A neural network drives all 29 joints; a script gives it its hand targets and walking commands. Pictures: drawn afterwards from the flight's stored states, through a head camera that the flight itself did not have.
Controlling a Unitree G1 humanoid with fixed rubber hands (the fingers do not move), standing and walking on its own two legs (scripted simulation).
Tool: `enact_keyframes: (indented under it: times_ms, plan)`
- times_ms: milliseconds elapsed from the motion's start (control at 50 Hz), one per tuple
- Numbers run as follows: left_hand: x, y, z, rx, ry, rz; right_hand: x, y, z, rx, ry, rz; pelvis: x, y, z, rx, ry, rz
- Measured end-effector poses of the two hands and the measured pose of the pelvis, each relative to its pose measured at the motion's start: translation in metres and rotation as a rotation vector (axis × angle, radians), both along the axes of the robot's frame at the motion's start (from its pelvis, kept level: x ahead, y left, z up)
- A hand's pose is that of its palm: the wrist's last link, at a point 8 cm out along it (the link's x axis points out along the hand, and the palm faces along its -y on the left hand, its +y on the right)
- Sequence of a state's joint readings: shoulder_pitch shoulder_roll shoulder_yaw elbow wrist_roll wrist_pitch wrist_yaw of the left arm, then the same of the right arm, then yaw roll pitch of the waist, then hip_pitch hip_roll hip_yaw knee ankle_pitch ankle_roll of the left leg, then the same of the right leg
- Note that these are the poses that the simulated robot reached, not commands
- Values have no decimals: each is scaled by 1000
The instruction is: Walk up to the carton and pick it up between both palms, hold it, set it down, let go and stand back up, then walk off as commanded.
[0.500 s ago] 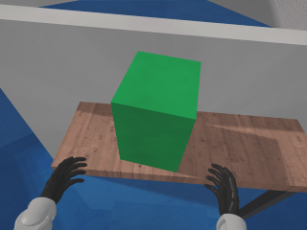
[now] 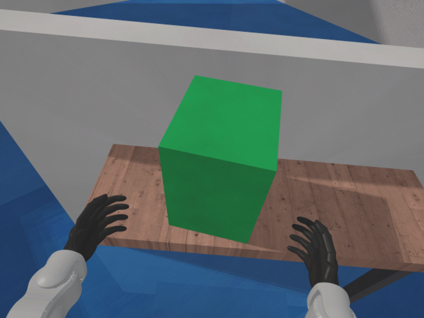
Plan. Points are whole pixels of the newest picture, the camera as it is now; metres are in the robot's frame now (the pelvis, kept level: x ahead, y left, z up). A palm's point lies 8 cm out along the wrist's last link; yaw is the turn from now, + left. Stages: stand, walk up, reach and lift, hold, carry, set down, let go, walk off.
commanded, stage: reach and lift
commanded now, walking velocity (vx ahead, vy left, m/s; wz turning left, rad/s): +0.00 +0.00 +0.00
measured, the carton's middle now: (221, 162) +0.43 +0.01 +0.05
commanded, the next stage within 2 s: none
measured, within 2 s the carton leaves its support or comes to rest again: neither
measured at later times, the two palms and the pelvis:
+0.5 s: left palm (104, 178) +0.31 +0.21 +0.12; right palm (325, 202) +0.30 -0.16 +0.12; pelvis +0.01 +0.00 +0.00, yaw +0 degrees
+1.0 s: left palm (124, 128) +0.38 +0.18 +0.17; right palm (330, 161) +0.35 -0.17 +0.16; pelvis +0.01 +0.00 +0.00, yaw +0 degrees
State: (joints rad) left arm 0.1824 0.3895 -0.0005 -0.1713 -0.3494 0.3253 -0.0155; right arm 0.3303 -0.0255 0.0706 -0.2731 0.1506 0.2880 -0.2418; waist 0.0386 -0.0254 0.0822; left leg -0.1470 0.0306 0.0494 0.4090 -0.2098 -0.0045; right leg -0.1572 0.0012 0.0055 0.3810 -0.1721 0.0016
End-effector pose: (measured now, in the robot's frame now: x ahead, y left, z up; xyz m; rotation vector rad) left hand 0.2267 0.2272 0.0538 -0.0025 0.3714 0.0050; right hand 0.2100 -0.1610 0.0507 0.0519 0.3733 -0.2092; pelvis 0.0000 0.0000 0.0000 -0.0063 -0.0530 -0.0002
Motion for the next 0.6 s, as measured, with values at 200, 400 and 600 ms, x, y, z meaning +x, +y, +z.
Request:
enact_keyframes:
  times_ms: [200,400,600]
  plan:
    - [45,-13,40,-2,-89,-67,38,1,27,-13,-72,30,0,0,0,0,0,0]
    - [75,-20,63,51,-89,-115,77,4,61,-17,-153,47,3,0,0,0,7,0]
    - [92,-23,75,73,-91,-116,100,0,79,-21,-182,43,7,0,1,-1,14,0]
